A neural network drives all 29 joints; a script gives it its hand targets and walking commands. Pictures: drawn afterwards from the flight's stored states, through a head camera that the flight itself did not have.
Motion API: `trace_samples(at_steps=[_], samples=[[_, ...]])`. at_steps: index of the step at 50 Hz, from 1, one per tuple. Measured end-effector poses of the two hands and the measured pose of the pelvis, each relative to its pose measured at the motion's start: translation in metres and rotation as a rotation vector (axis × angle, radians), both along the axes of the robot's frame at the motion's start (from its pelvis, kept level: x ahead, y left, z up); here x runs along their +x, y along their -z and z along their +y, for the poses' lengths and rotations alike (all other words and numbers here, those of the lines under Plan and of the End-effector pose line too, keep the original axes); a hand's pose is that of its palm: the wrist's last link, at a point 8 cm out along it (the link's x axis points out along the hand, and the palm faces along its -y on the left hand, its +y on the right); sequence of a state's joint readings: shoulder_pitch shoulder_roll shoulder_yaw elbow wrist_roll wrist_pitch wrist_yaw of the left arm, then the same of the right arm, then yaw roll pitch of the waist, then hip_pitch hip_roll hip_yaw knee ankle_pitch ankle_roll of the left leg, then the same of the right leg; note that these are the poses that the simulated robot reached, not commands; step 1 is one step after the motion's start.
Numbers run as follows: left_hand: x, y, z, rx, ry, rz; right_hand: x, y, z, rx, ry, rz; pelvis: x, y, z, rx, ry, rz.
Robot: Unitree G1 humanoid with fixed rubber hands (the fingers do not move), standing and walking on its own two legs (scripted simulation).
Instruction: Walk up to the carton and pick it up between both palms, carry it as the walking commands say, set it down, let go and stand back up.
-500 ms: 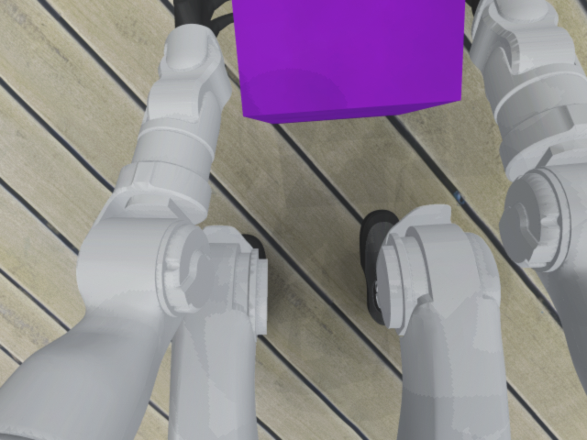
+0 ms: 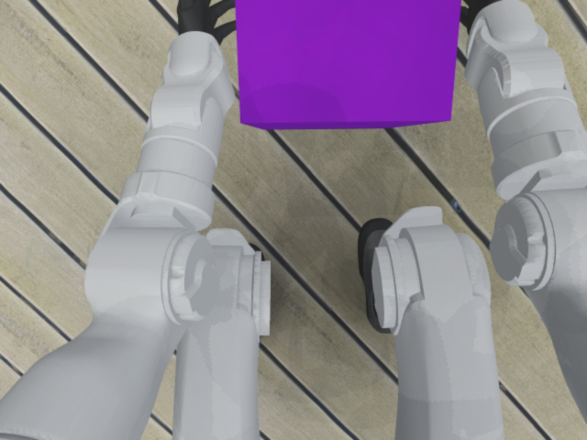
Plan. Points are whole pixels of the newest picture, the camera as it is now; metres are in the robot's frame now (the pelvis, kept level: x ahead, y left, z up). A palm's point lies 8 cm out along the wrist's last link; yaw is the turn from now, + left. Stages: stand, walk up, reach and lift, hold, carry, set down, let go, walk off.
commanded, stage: reach and lift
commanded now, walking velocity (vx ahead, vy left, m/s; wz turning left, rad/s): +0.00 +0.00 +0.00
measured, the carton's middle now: (333, 37) +0.52 -0.08 -0.24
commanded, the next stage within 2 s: none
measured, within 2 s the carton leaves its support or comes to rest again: neither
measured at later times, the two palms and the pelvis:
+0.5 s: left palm (189, 24) +0.52 +0.05 -0.10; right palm out of the picture +0.52 -0.24 -0.10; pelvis +0.00 +0.00 +0.03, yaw -2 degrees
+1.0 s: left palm (118, 1) +0.52 +0.08 -0.02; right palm out of the picture +0.52 -0.21 -0.03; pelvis +0.01 +0.01 +0.07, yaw -2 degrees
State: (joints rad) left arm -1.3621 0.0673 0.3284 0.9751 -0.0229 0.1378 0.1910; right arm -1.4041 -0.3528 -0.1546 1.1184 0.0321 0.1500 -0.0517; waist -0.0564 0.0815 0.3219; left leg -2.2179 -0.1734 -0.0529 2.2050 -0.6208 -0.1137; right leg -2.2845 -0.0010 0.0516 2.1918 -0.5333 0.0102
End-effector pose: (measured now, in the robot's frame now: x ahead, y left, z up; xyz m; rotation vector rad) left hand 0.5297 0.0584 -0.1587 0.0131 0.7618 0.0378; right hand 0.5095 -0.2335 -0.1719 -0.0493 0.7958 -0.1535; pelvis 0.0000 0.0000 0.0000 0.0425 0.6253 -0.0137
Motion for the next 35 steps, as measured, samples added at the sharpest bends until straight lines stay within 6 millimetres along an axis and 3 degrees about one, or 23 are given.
trace_samples(at_steps=[7, 20, 26, 35], samples=[[0.001, -0.014, -0.001, -0.014, -0.021, -0.037, 0.002, -0.013, 0.001, -0.021, 0.006, -0.011, -0.002, -0.002, 0.003, -0.006, 0.005, 0.001], [-0.004, -0.054, -0.007, -0.015, -0.045, -0.054, 0.011, -0.064, -0.005, -0.03, 0.001, -0.029, -0.005, -0.019, 0.007, 0.006, 0.034, 0.048], [-0.008, -0.056, -0.004, 0.002, -0.05, -0.036, 0.013, -0.07, -0.002, -0.042, -0.022, -0.013, -0.002, -0.027, 0.004, 0.017, 0.048, 0.08], [-0.009, -0.066, 0.019, 0.002, -0.098, -0.067, 0.022, -0.075, 0.021, -0.015, -0.043, -0.047, 0.005, -0.034, 0.001, 0.024, 0.058, 0.111]])
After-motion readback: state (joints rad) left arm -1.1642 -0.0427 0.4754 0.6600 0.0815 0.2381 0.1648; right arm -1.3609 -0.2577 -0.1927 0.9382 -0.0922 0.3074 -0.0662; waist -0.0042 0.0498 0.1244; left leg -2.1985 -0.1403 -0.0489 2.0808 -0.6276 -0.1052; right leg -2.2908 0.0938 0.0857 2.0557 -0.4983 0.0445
